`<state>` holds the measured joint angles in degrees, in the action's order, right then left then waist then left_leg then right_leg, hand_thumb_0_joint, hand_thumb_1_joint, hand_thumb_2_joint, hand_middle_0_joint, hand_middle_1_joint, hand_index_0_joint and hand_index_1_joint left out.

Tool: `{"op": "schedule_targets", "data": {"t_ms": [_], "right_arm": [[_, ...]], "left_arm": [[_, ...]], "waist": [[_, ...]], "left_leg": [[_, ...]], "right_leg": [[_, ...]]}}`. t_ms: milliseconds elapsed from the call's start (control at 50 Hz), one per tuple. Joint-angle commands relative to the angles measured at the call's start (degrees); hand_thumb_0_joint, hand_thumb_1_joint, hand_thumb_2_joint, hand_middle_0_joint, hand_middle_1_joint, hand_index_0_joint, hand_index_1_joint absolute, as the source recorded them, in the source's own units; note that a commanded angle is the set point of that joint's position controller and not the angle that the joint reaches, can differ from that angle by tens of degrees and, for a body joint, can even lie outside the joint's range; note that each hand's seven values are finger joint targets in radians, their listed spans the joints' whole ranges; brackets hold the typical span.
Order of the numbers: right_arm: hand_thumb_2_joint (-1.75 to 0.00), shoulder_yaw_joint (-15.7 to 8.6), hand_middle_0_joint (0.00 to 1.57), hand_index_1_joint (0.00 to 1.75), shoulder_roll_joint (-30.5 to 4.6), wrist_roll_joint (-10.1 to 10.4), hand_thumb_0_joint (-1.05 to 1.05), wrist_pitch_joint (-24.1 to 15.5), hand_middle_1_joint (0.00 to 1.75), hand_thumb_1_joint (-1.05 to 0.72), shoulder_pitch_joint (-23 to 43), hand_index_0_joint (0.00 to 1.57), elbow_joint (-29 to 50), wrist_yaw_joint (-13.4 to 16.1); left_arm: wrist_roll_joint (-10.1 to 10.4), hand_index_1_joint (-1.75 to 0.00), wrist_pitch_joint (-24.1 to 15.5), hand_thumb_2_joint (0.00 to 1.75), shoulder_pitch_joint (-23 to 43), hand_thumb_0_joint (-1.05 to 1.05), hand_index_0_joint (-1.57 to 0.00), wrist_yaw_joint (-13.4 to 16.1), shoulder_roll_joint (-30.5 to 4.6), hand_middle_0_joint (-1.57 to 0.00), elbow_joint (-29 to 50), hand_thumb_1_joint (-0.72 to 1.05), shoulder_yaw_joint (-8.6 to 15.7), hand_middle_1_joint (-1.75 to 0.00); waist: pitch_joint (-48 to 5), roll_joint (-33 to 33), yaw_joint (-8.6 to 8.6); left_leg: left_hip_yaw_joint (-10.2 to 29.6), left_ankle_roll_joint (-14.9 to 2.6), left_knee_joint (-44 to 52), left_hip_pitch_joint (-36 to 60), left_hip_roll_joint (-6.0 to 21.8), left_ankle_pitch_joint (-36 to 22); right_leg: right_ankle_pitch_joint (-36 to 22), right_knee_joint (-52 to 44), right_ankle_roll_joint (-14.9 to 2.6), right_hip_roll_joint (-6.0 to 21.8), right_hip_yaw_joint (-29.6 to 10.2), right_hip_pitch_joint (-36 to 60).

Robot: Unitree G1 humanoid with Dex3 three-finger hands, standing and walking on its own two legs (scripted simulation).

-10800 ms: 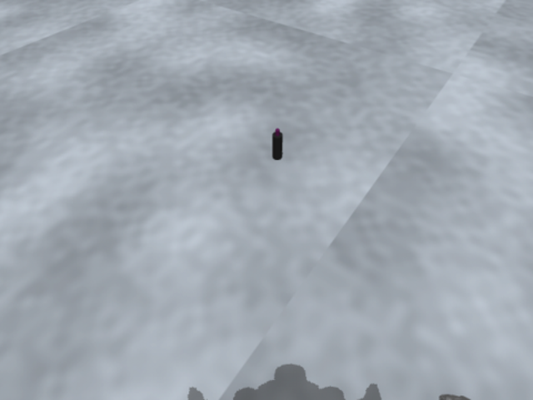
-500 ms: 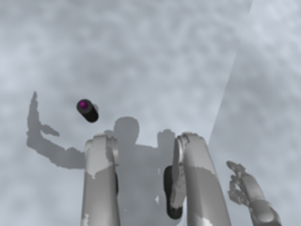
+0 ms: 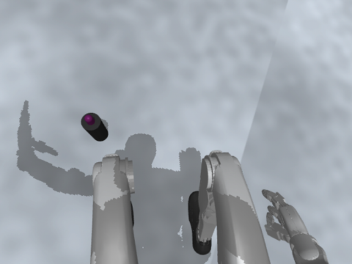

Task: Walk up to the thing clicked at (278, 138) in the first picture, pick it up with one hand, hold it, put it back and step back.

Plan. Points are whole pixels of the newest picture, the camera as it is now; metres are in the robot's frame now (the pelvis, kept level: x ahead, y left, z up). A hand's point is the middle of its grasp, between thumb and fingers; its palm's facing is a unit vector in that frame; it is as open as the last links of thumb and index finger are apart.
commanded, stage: approach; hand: left
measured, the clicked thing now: (95, 126) +0.44 +0.23 -0.29
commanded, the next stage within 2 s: close in in 0.42 s
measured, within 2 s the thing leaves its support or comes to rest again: neither
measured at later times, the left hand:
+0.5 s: hand (46, 136) +0.38 +0.34 -0.21, palm faces +0.10 -0.99 +0.03, open 17.6 cm
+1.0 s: hand (83, 138) +0.40 +0.26 -0.26, palm faces +0.10 -1.00 +0.02, open 17.6 cm
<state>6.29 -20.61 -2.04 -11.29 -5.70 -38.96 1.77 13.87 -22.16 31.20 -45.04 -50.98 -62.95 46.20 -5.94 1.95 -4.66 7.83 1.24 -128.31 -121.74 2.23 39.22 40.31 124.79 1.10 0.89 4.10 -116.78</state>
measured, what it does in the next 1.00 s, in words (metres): lowers itself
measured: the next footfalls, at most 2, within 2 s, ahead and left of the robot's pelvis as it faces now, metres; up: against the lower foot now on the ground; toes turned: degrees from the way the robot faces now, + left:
none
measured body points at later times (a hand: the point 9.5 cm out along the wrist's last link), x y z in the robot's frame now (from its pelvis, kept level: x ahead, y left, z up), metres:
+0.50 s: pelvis -0.01 +0.01 -0.09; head +0.23 +0.13 +0.27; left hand +0.37 +0.39 -0.20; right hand +0.16 -0.27 -0.15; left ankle +0.08 +0.13 -0.35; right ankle +0.09 -0.13 -0.35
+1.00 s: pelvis -0.02 +0.02 -0.11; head +0.20 +0.17 +0.25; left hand +0.38 +0.31 -0.26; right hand +0.14 -0.25 -0.15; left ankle +0.08 +0.13 -0.35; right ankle +0.09 -0.13 -0.35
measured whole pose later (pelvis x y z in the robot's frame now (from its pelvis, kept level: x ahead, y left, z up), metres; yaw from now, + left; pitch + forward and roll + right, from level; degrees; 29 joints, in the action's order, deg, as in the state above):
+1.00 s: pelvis -0.02 +0.02 -0.11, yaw -8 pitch +12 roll -16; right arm 24.4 -21.5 -18.2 -3.3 9.2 -35.5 -7.2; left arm 10.5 -60.7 30.1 -17.5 -42.2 -78.6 30.8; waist 13.8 13.1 -11.5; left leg 20.3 1.3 -152.8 -127.5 0.9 39.9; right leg 37.2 140.6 3.3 -3.3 11.8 -118.2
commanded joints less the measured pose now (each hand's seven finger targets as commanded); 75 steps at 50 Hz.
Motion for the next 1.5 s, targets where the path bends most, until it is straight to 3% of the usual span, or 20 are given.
{"op": "schedule_targets", "data": {"t_ms": [0,80,140,240,300,320,420,440,460,500,640,720,740,840,860,940,1040,1140,1260,1480], "right_arm": [[-0.90,-3.9,0.20,0.30,-13.1,-0.5,0.00,-2.3,0.30,-0.90,-5.2,0.20,3.0,0.6],[-0.90,-2.8,0.20,0.30,-14.1,-1.8,0.00,-2.7,0.30,-0.90,-3.6,0.20,2.8,0.1],[-0.90,-2.0,0.20,0.30,-14.7,-2.9,0.00,-2.5,0.30,-0.91,-2.6,0.20,3.3,-0.6],[-0.90,-0.3,0.20,0.30,-16.1,-5.1,0.00,-1.0,0.30,-0.91,-0.5,0.20,3.0,-1.6],[-0.90,1.3,0.20,0.30,-16.8,-6.4,0.00,0.4,0.30,-0.91,1.9,0.20,3.7,-2.1],[-0.90,1.3,0.20,0.30,-17.6,-7.0,0.00,0.9,0.30,-0.91,1.6,0.20,2.8,-2.0],[-0.90,3.6,0.20,0.30,-18.5,-9.3,0.00,2.7,0.30,-0.91,4.9,0.20,3.2,-2.5],[-0.90,4.2,0.20,0.30,-18.4,-9.6,0.00,2.8,0.30,-0.91,5.9,0.20,3.5,-2.6],[-0.90,4.8,0.20,0.30,-18.5,-9.8,0.00,2.8,0.30,-0.91,7.2,0.20,4.3,-2.8],[-0.90,5.8,0.20,0.30,-18.8,-10.5,0.00,3.1,0.30,-0.91,8.1,0.20,4.4,-3.1],[-0.90,9.4,0.20,0.30,-19.7,-12.7,0.00,4.4,0.30,-0.90,11.7,0.20,4.8,-4.7],[-0.90,10.4,0.20,0.30,-20.2,-14.0,0.00,5.2,0.30,-0.90,13.5,0.20,5.3,-5.6],[-0.90,10.1,0.20,0.30,-20.5,-14.6,0.00,5.6,0.30,-0.91,12.4,0.20,4.3,-5.9],[-0.90,10.6,0.20,0.30,-20.1,-15.9,0.00,7.2,0.30,-0.91,13.3,0.20,5.0,-6.9],[-0.90,10.9,0.20,0.30,-20.2,-15.9,0.00,7.3,0.30,-0.90,13.9,0.20,5.2,-7.1],[-0.90,11.5,0.20,0.30,-20.5,-16.3,0.00,8.1,0.30,-0.90,13.8,0.20,5.6,-7.9],[-0.90,12.3,0.20,0.30,-20.7,-16.5,0.00,8.5,0.30,-0.90,14.3,0.20,6.0,-8.2],[-0.90,13.2,0.20,0.30,-20.5,-17.0,0.00,8.9,0.30,-0.90,15.3,0.20,6.7,-8.4],[-0.90,13.9,0.20,0.30,-20.8,-17.9,0.00,10.0,0.30,-0.90,15.4,0.20,6.9,-8.7],[-0.90,14.2,0.20,0.30,-20.7,-18.2,0.00,10.5,0.30,-0.90,14.7,0.20,6.3,-9.2]], "left_arm": [[3.9,-0.08,-7.0,0.00,8.5,0.00,-0.06,-0.5,-17.1,-0.07,4.8,-0.61,3.0,-0.08],[4.8,-0.09,-12.5,0.02,10.8,0.00,-0.06,-0.8,-14.3,-0.06,1.7,-0.60,0.6,-0.09],[4.8,-0.09,-16.1,0.02,13.5,0.00,-0.06,-0.1,-13.3,-0.06,2.8,-0.61,-0.9,-0.09],[3.5,-0.09,-20.4,0.01,11.1,0.00,-0.07,2.8,-19.2,-0.07,2.0,-0.61,3.1,-0.10],[2.6,-0.10,-22.8,0.02,9.1,0.00,-0.07,4.0,-18.7,-0.07,3.3,-0.61,2.5,-0.10],[2.2,-0.10,-23.6,0.02,8.2,0.00,-0.07,4.5,-21.4,-0.07,3.0,-0.61,4.3,-0.10],[2.6,-0.10,-27.5,0.04,6.8,0.00,-0.07,5.8,-15.1,-0.07,-0.2,-0.58,1.2,-0.11],[2.5,-0.10,-28.2,0.04,7.6,0.00,-0.07,6.0,-13.8,-0.06,-1.2,-0.56,-0.6,-0.10],[2.9,-0.10,-28.9,0.04,7.9,0.00,-0.07,6.1,-9.2,-0.06,-3.4,-0.56,-3.7,-0.11],[2.9,-0.09,-30.6,0.04,9.4,0.00,-0.07,7.0,-8.9,-0.06,-5.0,-0.55,-5.1,-0.11],[2.6,-0.09,-37.0,0.06,10.0,0.00,-0.08,14.5,-9.2,-0.05,-8.8,-0.61,-5.8,-0.12],[-0.2,-0.09,-40.2,0.06,9.5,0.00,-0.07,20.0,-7.6,-0.04,-8.1,-0.61,-7.4,-0.12],[-1.1,-0.09,-40.6,0.06,8.2,0.00,-0.08,21.3,-7.7,-0.05,-8.1,-0.61,-6.9,-0.11],[-3.5,-0.07,-41.6,0.04,7.9,0.00,-0.08,25.8,-4.2,-0.05,-7.3,-0.61,-11.3,-0.10],[-3.5,-0.07,-42.0,0.05,8.8,0.00,-0.07,26.2,-2.6,-0.04,-6.9,-0.58,-13.4,-0.09],[-3.1,-0.07,-42.7,0.05,9.7,0.00,-0.09,28.5,0.5,-0.06,-7.5,-0.58,-16.4,-0.10],[-2.2,-0.12,-44.2,0.10,10.0,0.00,-0.15,31.2,0.9,-0.12,-9.4,-0.58,-17.0,-0.15],[-3.6,-0.14,-45.7,0.14,10.4,0.00,-0.14,33.6,-1.2,-0.12,-11.0,-0.53,-16.6,-0.16],[-5.6,-0.14,-46.9,0.16,8.5,0.00,-0.12,35.8,-1.4,-0.11,-10.8,-0.51,-16.7,-0.15],[-5.8,-0.13,-47.0,0.17,11.2,0.00,-0.08,39.6,0.8,-0.08,-8.6,-0.48,-19.9,-0.13]], "waist": [[-26.8,-9.3,-0.23],[-26.3,-9.1,-1.99],[-27.4,-11.1,-2.04],[-29.0,-16.0,0.17],[-29.0,-19.1,0.05],[-29.5,-20.8,-0.02],[-26.2,-21.2,-3.73],[-24.8,-20.3,-4.79],[-23.6,-18.5,-6.14],[-21.5,-16.0,-7.59],[-17.1,-14.9,-7.57],[-15.1,-19.5,-7.73],[-15.8,-20.8,-7.63],[-13.1,-21.2,-9.24],[-11.8,-20.7,-10.20],[-11.6,-17.3,-12.13],[-10.2,-13.6,-12.42],[-7.8,-14.3,-11.76],[-9.0,-18.2,-11.56],[-8.9,-15.8,-14.03]], "left_leg": [[-3.2,-2.71,12.6,21.5,-0.4,-6.4],[-2.8,-2.55,9.2,20.3,0.0,-6.0],[-2.0,-1.83,7.5,21.8,0.3,-6.5],[-2.1,-1.16,4.6,22.6,0.8,-7.5],[-1.4,-0.54,3.4,24.0,1.1,-10.6],[-1.4,-0.47,2.6,25.1,1.3,-11.5],[0.5,-0.01,-0.1,25.2,2.0,-12.5],[0.8,-0.11,-0.6,23.3,2.0,-10.8],[1.3,-0.11,-1.4,22.9,2.0,-10.6],[1.7,-0.57,-3.2,19.8,1.9,-7.9],[3.0,-0.35,-5.2,16.5,1.8,-4.0],[4.0,0.90,-3.9,19.4,2.0,-5.5],[4.2,1.22,-3.8,20.8,2.0,-7.5],[4.6,1.24,-3.9,18.8,2.0,-6.5],[4.7,1.06,-4.1,17.5,1.8,-5.2],[5.9,0.75,-4.8,17.1,1.5,-4.3],[6.6,0.16,-5.5,15.1,1.4,-2.2],[6.4,-0.07,-5.3,13.3,1.5,1.3],[7.7,1.10,-4.3,17.5,2.0,-3.9],[7.6,0.29,-6.1,15.2,1.7,-3.4]], "right_leg": [[-6.7,-10.9,-3.07,-2.4,2.8,12.0],[-7.1,-8.6,-2.92,-2.7,3.6,11.0],[-7.3,-6.2,-3.13,-3.0,4.7,9.2],[-7.8,-2.6,-3.19,-3.4,5.4,10.1],[-10.5,0.1,-3.29,-3.6,6.3,10.3],[-11.4,0.5,-3.26,-3.7,6.3,10.5],[-13.1,2.7,-2.92,-4.2,8.4,9.9],[-12.2,2.8,-2.89,-4.3,8.8,9.6],[-12.4,3.2,-2.76,-4.3,9.4,8.8],[-11.2,2.9,-2.42,-4.6,10.0,9.4],[-9.4,4.0,-2.07,-5.3,11.9,10.5],[-10.4,5.8,-2.28,-5.2,13.2,9.6],[-12.2,6.2,-2.31,-5.3,13.5,10.4],[-12.6,5.9,-2.24,-5.4,14.0,10.4],[-12.1,5.9,-2.10,-5.4,14.1,10.2],[-12.0,5.3,-1.60,-5.7,14.9,10.5],[-10.6,4.8,-1.28,-6.1,15.2,10.6],[-7.8,4.2,-1.45,-6.5,15.2,10.0],[-11.9,6.1,-1.65,-6.5,15.7,11.1],[-13.1,4.6,-1.12,-6.8,16.0,12.8]]}}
